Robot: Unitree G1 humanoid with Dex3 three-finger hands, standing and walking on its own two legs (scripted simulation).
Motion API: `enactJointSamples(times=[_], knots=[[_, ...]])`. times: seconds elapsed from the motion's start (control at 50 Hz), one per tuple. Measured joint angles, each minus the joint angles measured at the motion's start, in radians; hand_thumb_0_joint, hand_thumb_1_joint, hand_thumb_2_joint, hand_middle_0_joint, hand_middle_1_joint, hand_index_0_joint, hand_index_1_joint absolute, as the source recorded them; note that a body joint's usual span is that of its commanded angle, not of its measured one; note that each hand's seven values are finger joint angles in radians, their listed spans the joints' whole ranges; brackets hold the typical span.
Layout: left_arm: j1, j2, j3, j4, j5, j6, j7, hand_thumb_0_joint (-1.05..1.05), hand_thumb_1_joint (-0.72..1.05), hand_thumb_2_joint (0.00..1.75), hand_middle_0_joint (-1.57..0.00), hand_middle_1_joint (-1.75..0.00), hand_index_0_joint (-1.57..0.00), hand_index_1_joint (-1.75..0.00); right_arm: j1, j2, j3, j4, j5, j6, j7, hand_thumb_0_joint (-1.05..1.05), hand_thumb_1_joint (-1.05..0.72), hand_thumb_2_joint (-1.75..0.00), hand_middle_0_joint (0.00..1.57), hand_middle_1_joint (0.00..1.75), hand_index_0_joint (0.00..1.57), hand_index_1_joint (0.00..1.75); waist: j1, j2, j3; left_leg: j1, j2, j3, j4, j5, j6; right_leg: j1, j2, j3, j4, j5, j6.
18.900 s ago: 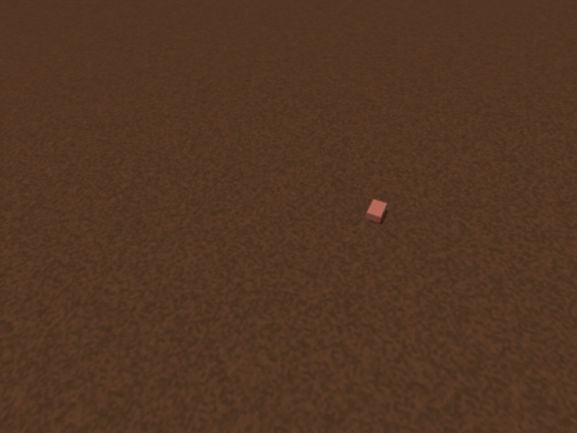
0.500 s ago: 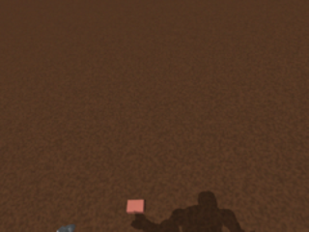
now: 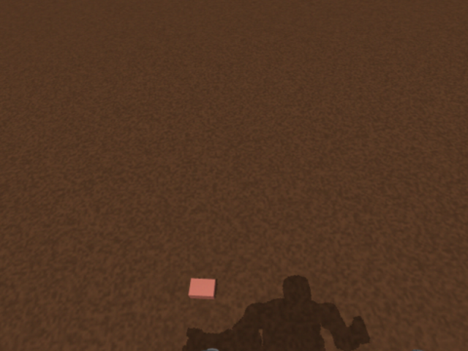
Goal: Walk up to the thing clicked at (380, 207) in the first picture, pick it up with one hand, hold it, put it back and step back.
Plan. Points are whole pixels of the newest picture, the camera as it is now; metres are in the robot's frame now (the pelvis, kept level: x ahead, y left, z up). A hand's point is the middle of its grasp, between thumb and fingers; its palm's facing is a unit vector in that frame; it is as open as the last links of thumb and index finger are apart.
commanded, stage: walk up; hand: left
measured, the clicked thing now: (202, 288) +0.47 +0.21 -0.74
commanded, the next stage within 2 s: stand in 0.58 s
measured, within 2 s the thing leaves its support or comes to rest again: neither
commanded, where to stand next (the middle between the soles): +0.07 -0.02 m, yaw -3 degrees
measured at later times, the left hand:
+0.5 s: hand out of the picture +0.12 +0.27 -0.13, palm faces +0.00 -0.94 -0.35, open 7.4 cm
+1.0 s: hand out of the picture +0.09 +0.26 -0.13, palm faces -0.03 -0.94 -0.33, open 7.4 cm
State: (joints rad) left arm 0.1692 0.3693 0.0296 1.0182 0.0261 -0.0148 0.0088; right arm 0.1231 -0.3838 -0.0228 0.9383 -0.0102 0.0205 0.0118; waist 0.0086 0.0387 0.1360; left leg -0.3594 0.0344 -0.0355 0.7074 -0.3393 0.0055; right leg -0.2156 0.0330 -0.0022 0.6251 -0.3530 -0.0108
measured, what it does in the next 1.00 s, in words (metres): stands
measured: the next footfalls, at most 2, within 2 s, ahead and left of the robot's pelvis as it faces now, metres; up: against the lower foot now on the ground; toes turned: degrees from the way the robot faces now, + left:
none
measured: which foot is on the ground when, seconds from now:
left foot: down 0.00-1.00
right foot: down 0.00-1.00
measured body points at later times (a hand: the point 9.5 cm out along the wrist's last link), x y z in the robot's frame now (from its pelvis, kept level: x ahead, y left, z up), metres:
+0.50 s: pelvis +0.02 +0.01 +0.02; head +0.03 +0.01 +0.47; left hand +0.12 +0.32 -0.10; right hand +0.12 -0.29 -0.10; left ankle +0.06 +0.13 -0.72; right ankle -0.01 -0.12 -0.72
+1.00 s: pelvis +0.02 +0.01 +0.03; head +0.03 +0.01 +0.48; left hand +0.10 +0.31 -0.11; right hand +0.10 -0.29 -0.11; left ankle +0.06 +0.13 -0.72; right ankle -0.01 -0.12 -0.72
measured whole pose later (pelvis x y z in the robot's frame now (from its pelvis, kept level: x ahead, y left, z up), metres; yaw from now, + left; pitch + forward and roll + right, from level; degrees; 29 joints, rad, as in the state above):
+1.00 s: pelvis +0.02 +0.01 +0.03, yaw -1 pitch -3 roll +0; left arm 0.10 0.35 0.01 1.15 0.01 -0.01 -0.01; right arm 0.07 -0.34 0.00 1.15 0.00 -0.01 0.01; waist 0.00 0.00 0.07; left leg -0.16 0.00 0.00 0.33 -0.12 0.00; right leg -0.05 -0.01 0.03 0.32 -0.21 0.02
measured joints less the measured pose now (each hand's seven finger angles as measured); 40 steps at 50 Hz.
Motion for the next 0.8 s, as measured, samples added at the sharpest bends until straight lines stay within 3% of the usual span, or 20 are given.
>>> enactJointSamples(times=[0.04,0.1,0.44,0.8], knots=[[0.023,-0.002,-0.007,0.013,0.001,0.0,-0.009,0.01,0.91,0.89,-0.2,-0.3,-0.21,-0.29,0.002,0.008,0.005,0.018,0.005,-0.005,0.004,0.01,-0.9,-0.9,0.21,0.3,0.21,0.3,0.005,-0.016,-0.018,0.026,-0.022,0.009,-0.04,-0.016,0.007,0.008,-0.021,0.01,-0.007,-0.002,0.002],[0.035,-0.013,-0.016,0.031,-0.007,0.001,-0.016,0.01,0.91,0.89,-0.2,-0.3,-0.21,-0.3,0.009,0.007,0.006,0.045,0.004,-0.018,0.012,0.01,-0.9,-0.9,0.21,0.3,0.21,0.3,0.004,-0.013,-0.037,0.068,-0.033,0.012,-0.131,0.127,-0.004,0.03,-0.036,0.007,-0.035,0.007,0.014],[-0.059,-0.004,-0.022,0.082,-0.021,-0.013,-0.014,0.01,0.91,0.89,-0.2,-0.3,-0.21,-0.29,-0.022,0.031,0.025,0.153,0.01,-0.036,0.009,0.01,-0.9,-0.9,0.21,0.3,0.21,0.3,-0.004,-0.03,-0.087,0.16,-0.031,0.015,-0.287,0.167,-0.005,0.145,-0.038,0.008,-0.248,0.095,0.024],[-0.099,-0.017,-0.022,0.115,-0.018,-0.004,-0.015,0.01,0.91,0.89,-0.2,-0.3,-0.21,-0.29,-0.057,0.037,0.021,0.194,0.008,-0.033,-0.001,0.01,-0.9,-0.9,0.21,0.3,0.21,0.3,-0.014,-0.041,-0.07,0.197,-0.033,0.033,-0.364,0.205,-0.004,0.167,-0.043,0.026,-0.307,0.131,0.03]])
